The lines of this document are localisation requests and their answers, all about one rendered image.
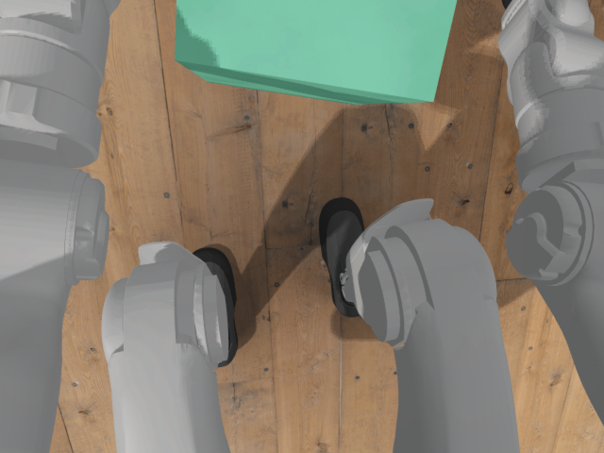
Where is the left robot forearm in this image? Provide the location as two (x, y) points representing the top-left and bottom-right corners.
(0, 0), (121, 168)

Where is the robot left upper arm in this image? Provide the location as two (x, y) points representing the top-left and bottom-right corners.
(0, 159), (109, 453)

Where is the right robot thigh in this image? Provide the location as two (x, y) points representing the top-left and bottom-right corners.
(358, 219), (520, 453)

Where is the right robot forearm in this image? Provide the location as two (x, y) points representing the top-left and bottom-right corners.
(497, 0), (604, 194)

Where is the carton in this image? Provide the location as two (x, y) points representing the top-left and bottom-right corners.
(175, 0), (457, 105)

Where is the robot right upper arm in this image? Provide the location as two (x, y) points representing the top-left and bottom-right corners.
(505, 180), (604, 426)

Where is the left robot shin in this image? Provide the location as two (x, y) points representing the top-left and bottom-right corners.
(101, 242), (221, 363)

